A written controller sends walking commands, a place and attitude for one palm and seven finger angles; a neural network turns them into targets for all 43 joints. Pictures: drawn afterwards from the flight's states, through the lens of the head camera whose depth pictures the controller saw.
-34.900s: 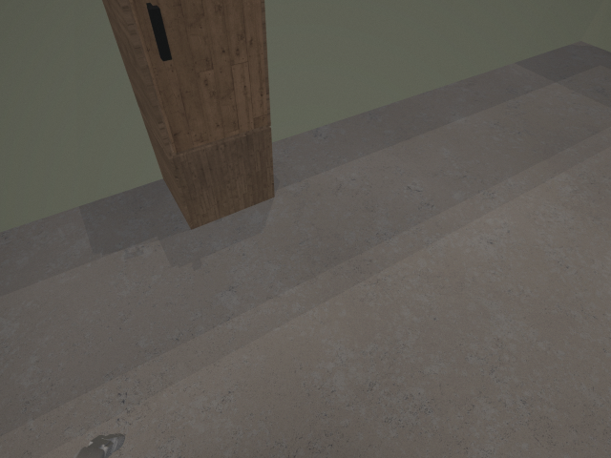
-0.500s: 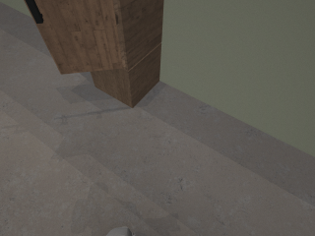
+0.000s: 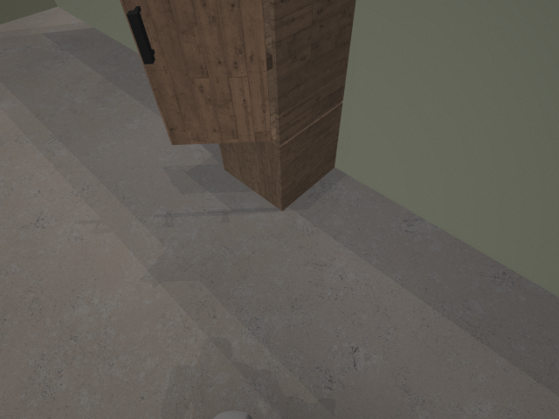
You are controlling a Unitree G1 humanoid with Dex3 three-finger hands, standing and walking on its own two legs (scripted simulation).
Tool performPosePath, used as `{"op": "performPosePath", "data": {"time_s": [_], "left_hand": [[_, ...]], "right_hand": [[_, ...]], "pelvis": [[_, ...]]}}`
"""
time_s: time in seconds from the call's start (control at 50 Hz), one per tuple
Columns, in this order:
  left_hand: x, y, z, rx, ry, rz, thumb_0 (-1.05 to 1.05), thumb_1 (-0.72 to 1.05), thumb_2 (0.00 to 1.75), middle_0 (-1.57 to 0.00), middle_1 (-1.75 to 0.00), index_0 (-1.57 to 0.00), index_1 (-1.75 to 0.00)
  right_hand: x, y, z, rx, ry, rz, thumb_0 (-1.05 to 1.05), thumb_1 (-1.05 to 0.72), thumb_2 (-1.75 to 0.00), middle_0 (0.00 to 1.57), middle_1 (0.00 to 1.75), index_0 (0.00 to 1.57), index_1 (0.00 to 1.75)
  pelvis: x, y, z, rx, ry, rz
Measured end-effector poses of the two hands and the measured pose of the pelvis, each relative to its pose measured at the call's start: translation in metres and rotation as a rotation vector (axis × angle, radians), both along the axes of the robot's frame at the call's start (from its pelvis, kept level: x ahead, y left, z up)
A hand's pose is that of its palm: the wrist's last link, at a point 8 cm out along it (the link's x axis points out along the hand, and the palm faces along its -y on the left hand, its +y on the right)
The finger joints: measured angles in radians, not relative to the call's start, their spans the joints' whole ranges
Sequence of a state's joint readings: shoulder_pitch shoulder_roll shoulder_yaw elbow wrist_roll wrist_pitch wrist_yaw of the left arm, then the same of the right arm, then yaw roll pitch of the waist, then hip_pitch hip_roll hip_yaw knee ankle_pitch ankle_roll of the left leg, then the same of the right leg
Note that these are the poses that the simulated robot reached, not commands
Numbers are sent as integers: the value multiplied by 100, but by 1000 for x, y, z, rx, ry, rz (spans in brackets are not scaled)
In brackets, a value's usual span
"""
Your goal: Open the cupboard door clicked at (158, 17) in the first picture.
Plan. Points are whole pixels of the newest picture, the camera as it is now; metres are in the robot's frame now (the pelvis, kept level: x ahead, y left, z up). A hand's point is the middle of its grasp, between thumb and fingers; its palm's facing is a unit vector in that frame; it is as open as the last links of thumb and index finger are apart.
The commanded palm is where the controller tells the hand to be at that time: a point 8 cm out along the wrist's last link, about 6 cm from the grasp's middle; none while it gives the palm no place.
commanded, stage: take the last steps up to it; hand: left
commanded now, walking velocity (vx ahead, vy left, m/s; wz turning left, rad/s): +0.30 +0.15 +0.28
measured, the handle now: (143, 35) +1.02 +0.44 +0.07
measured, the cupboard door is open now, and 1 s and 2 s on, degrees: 45 45 45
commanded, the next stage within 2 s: come to a stop and stand still in 1.42 s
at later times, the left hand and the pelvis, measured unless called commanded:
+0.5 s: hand out of the picture +0.04 +0.28 -0.18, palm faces +0.17 -0.97 -0.19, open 7.4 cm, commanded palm none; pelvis +0.09 +0.09 +0.00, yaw +6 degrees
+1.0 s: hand (159, 303) +0.34 +0.27 -0.16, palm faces +0.13 -0.97 -0.19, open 7.2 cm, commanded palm none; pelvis +0.26 +0.09 +0.00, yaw +5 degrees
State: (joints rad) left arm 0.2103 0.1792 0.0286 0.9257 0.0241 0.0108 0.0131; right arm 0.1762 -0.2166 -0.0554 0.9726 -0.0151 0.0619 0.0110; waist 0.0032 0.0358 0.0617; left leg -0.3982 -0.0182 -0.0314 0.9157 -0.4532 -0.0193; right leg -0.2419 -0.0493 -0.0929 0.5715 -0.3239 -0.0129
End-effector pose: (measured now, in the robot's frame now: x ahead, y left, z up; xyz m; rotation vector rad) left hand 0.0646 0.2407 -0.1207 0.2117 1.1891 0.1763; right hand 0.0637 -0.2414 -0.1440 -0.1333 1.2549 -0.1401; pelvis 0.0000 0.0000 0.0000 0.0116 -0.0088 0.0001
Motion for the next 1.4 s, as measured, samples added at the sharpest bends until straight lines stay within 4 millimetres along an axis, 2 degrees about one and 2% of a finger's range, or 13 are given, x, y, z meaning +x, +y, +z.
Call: {"op": "performPosePath", "data": {"time_s": [0.18, 0.32, 0.4, 0.48, 0.62, 0.76, 0.86, 0.94, 1.08, 1.16, 1.26, 1.32, 1.4], "left_hand": [[-50, -1, 0, -55, 93, 135, 0, 91, 90, -20, -30, -21, -30], [-100, 30, -15, -95, 256, 252, 0, 91, 90, -20, -30, -20, -30], [-104, 58, -31, -112, 356, 265, 1, 91, 90, -20, -30, -20, -30], [-56, 84, -27, -98, 313, 224, 1, 91, 90, -19, -30, -20, -30], [79, 106, -12, -82, 73, 136, 1, 91, 90, -19, -30, -20, -30], [207, 95, -2, -74, -73, 16, 0, 91, 90, -19, -30, -20, -30], [274, 79, -8, -61, -152, -25, 0, 91, 90, -19, -30, -20, -30], [272, 73, -8, -71, -113, 26, 0, 91, 90, -19, -30, -20, -30], [240, 94, -8, -53, 47, 135, -2, 95, 90, -20, -30, -20, -30], [221, 102, -14, -87, 154, 181, -1, 94, 90, -20, -30, -20, -30], [209, 114, -31, -146, 285, 232, 0, 92, 90, -20, -30, -20, -30], [221, 125, -37, -162, 339, 216, 0, 91, 90, -19, -30, -20, -30], [272, 142, -32, -154, 290, 176, 1, 91, 90, -19, -30, -20, -30]], "right_hand": [[15, 0, 20, -30, 80, 76, 1, -91, -90, 20, 30, 20, 30], [88, 48, 25, -51, 4, 191, 1, -91, -90, 20, 30, 19, 30], [125, 83, 20, -67, -101, 206, 0, -91, -90, 20, 30, 19, 30], [121, 109, 23, -52, -85, 175, 0, -91, -90, 20, 30, 20, 30], [86, 117, 21, -48, 74, 91, -1, -94, -90, 20, 30, 20, 30], [55, 123, 8, -1, 256, -10, 0, -92, -90, 20, 30, 20, 30], [61, 121, -7, 38, 363, -56, 0, -92, -90, 20, 30, 20, 30], [110, 114, -4, 35, 333, -42, 1, -91, -90, 20, 30, 20, 30], [244, 115, 13, 5, 123, 40, 0, -92, -90, 20, 30, 19, 30], [315, 121, 21, -32, 32, 94, 1, -94, -90, 20, 30, 19, 30], [399, 150, 24, -68, -85, 157, 1, -93, -90, 20, 30, 19, 30], [427, 169, 26, -79, -140, 161, 0, -92, -90, 20, 30, 19, 30], [428, 189, 28, -65, -114, 134, 0, -92, -90, 20, 30, 20, 30]], "pelvis": [[20, 9, 14, 12, 18, 79], [47, 47, 7, 4, 22, 120], [66, 75, -7, -6, 18, 116], [86, 90, 1, -7, 16, 104], [126, 106, 11, 1, 7, 99], [178, 104, 5, 16, -4, 76], [220, 91, -11, 9, -14, 71], [244, 88, -4, -10, -25, 84], [289, 94, 11, -21, 6, 95], [318, 111, 11, -28, 9, 94], [359, 143, 0, -41, 5, 89], [377, 158, -4, -26, -3, 72], [397, 169, 4, -23, -6, 63]]}}
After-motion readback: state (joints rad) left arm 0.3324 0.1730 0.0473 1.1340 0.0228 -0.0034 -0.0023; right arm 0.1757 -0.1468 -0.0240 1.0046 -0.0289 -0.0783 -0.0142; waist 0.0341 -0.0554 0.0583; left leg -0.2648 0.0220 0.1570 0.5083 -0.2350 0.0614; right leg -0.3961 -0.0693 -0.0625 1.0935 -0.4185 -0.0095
